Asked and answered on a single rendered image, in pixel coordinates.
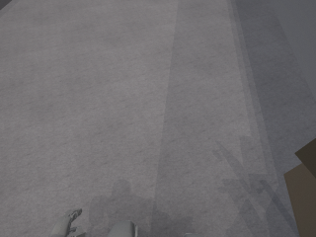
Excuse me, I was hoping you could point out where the cupboard door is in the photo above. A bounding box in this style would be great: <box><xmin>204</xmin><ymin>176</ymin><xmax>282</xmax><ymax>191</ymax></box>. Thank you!
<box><xmin>294</xmin><ymin>138</ymin><xmax>316</xmax><ymax>178</ymax></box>

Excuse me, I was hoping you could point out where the robot left hand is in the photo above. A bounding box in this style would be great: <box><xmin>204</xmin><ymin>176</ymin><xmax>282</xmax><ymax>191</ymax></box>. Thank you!
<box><xmin>49</xmin><ymin>207</ymin><xmax>86</xmax><ymax>237</ymax></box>

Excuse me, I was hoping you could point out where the left robot thigh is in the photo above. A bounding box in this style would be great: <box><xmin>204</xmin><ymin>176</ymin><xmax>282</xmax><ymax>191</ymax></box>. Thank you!
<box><xmin>107</xmin><ymin>220</ymin><xmax>139</xmax><ymax>237</ymax></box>

